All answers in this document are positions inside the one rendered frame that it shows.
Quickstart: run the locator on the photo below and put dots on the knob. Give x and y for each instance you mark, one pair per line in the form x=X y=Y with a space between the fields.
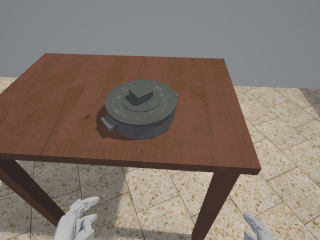
x=141 y=93

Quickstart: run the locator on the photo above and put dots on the table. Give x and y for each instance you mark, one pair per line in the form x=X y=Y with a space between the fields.
x=52 y=113

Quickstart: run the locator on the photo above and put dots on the lid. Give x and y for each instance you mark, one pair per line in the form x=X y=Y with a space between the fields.
x=124 y=109

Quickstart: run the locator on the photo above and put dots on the pot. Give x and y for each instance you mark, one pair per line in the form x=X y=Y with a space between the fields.
x=140 y=133

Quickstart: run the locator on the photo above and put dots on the left robot hand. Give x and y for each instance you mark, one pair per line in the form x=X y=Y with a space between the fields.
x=72 y=227

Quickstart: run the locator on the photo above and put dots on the right robot hand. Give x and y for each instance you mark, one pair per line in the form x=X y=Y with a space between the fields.
x=258 y=228

